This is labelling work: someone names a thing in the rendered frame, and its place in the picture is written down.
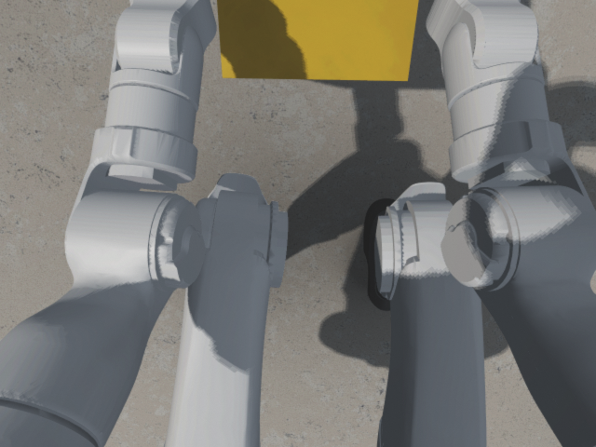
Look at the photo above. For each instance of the carton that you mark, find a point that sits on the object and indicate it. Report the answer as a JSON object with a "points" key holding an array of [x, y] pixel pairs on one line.
{"points": [[317, 39]]}

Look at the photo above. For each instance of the robot right shin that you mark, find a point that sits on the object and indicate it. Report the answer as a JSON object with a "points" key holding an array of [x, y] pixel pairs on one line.
{"points": [[420, 191]]}

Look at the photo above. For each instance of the left robot upper arm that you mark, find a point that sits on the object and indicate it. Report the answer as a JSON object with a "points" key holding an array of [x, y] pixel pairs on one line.
{"points": [[66, 372]]}

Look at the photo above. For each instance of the right robot forearm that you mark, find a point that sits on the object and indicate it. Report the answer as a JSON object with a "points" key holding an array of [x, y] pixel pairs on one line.
{"points": [[494, 84]]}

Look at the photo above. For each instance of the left robot thigh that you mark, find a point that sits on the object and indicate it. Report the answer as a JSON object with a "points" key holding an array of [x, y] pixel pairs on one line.
{"points": [[217, 391]]}

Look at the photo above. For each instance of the right robot upper arm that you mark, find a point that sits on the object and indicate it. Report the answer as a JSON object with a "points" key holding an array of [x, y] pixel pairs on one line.
{"points": [[529, 252]]}

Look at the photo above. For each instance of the left robot forearm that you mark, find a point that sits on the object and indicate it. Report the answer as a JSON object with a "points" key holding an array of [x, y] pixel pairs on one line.
{"points": [[154, 90]]}

